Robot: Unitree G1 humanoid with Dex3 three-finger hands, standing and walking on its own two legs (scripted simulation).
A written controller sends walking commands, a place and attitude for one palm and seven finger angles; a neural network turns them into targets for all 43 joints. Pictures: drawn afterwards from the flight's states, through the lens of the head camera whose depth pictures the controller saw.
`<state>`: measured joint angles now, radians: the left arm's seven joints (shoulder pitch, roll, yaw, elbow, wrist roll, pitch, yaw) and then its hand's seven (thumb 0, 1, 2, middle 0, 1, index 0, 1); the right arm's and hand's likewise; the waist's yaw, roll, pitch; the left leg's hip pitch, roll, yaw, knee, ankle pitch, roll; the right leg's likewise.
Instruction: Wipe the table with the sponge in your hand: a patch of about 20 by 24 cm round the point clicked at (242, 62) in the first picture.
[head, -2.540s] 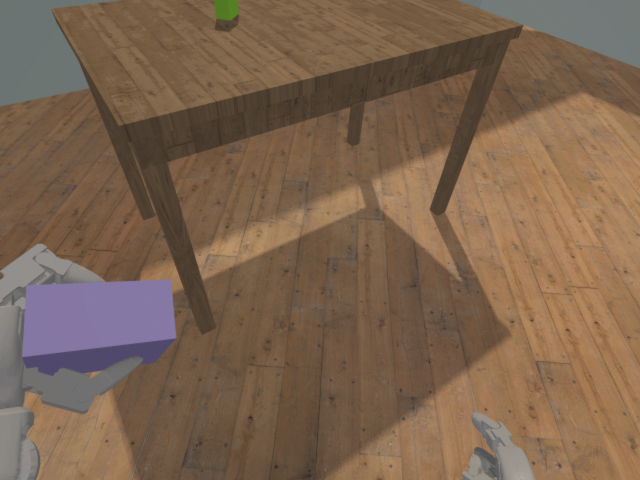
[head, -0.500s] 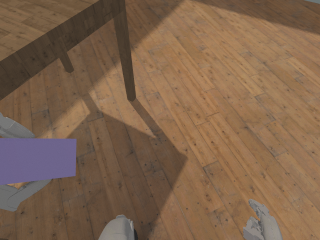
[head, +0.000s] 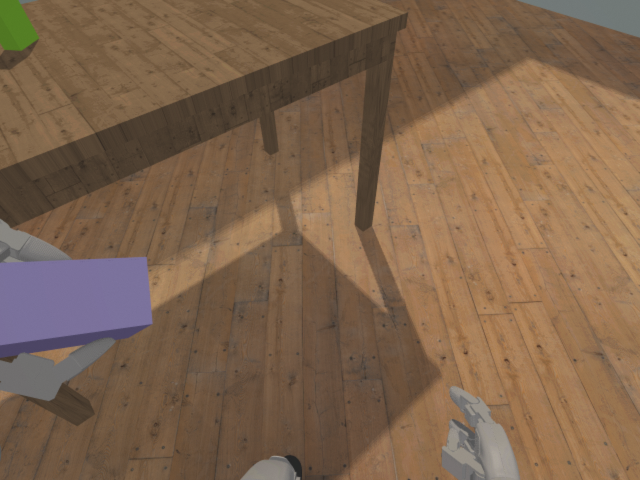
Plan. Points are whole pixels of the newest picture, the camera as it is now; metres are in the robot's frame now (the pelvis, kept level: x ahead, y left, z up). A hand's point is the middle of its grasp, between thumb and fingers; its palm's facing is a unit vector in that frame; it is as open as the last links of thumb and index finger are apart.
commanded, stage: turn to face it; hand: left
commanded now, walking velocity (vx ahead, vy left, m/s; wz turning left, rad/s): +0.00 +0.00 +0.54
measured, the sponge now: (89, 306) +0.21 +0.23 +0.19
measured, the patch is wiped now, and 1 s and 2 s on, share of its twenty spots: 0.00 0.00 0.00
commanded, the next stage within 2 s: take the last steps up to it in 0.44 s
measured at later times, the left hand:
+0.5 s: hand out of the picture +0.10 +0.26 +0.19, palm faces +0.55 -0.70 -0.44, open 10.0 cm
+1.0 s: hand out of the picture +0.01 +0.20 +0.19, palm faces +0.62 -0.62 -0.49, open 10.0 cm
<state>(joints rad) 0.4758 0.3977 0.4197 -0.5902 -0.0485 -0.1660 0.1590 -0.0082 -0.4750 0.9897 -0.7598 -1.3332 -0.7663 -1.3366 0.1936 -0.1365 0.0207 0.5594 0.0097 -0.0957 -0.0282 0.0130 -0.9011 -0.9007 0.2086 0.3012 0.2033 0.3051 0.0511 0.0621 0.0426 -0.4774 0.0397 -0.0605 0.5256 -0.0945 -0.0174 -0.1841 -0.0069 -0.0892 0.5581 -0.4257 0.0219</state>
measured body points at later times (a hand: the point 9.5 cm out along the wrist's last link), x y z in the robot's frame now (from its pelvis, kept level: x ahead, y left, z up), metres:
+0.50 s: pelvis -0.05 -0.02 +0.01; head -0.03 +0.00 +0.46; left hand +0.07 +0.30 +0.21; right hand +0.17 -0.20 -0.06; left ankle -0.05 +0.08 -0.72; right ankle -0.03 -0.14 -0.66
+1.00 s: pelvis -0.10 -0.08 +0.02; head -0.08 -0.11 +0.47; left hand -0.02 +0.23 +0.21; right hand +0.14 -0.27 -0.09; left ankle -0.13 +0.09 -0.63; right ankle -0.07 -0.16 -0.72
